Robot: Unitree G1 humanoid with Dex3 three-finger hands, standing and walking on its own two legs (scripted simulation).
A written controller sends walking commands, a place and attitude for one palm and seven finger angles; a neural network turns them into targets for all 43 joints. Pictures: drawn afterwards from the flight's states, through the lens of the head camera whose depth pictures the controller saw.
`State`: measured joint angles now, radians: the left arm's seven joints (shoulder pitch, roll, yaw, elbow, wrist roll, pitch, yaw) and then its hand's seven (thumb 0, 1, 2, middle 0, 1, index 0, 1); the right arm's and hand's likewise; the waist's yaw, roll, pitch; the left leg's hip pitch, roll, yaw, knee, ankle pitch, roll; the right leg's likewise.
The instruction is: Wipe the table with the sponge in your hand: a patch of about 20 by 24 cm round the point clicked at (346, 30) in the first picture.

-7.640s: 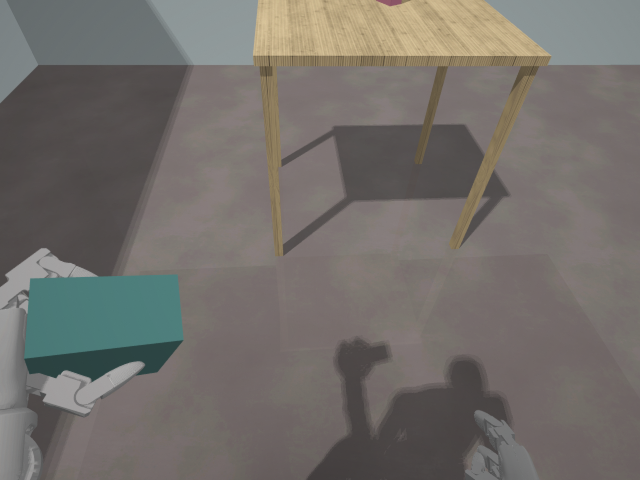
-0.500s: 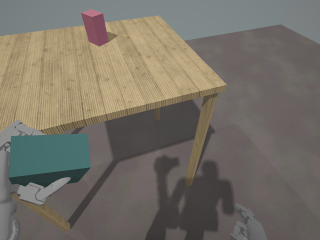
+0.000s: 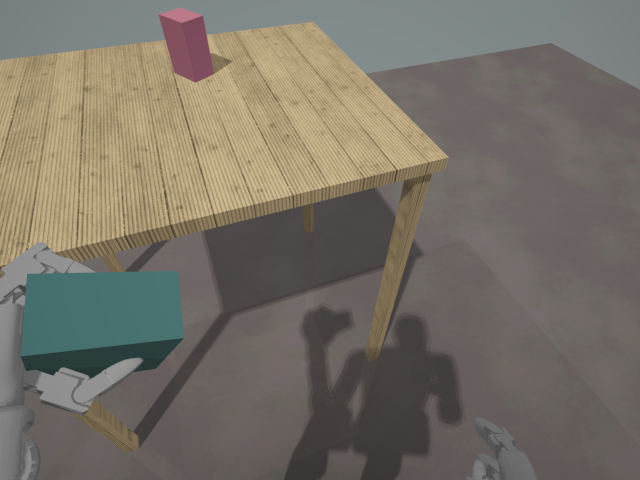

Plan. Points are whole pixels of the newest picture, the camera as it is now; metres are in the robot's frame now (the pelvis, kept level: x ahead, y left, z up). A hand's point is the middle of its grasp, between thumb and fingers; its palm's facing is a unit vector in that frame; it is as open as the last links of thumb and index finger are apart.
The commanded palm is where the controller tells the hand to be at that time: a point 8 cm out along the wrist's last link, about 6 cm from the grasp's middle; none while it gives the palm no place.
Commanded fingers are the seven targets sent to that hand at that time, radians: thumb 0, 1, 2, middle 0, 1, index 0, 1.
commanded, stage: look again from close up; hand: left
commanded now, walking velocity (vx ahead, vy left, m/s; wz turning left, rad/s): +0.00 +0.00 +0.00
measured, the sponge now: (124, 328) +0.22 +0.21 +0.14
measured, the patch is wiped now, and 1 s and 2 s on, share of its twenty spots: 0.00 0.00 0.00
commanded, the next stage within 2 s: shuffle to correct the standing spot in 0.36 s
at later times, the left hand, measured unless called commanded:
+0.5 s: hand (23, 308) +0.23 +0.29 +0.17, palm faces +0.40 -0.83 -0.39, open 10.1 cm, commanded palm +0.17 +0.32 +0.18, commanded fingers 0.00 0.10 1.30 -1.20 -1.60 -1.20 -1.60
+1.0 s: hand (62, 228) +0.32 +0.30 +0.18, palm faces +0.36 -0.81 -0.47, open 10.1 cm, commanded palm +0.25 +0.34 +0.18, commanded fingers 0.00 0.10 1.30 -1.20 -1.60 -1.20 -1.60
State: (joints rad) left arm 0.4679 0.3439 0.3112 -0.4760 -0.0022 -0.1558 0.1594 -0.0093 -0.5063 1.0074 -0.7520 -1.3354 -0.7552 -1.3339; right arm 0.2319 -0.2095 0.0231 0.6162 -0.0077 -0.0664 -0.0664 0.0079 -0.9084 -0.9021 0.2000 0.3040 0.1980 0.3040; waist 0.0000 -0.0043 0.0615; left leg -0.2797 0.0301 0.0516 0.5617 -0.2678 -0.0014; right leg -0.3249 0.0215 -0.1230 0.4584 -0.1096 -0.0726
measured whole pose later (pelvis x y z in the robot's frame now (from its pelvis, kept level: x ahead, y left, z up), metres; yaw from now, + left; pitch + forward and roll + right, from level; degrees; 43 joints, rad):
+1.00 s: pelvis +0.10 +0.06 -0.01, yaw +1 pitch +0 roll -1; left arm 0.43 0.42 0.40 -0.53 -0.02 -0.23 0.10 -0.01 -0.51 1.01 -0.75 -1.34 -0.75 -1.34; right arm 0.29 -0.19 0.02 0.55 0.00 -0.13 0.01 0.01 -0.91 -0.90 0.20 0.30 0.20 0.30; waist -0.02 0.00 0.06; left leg -0.24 -0.04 0.05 0.70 -0.42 0.06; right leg -0.33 0.00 -0.16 0.57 -0.23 -0.07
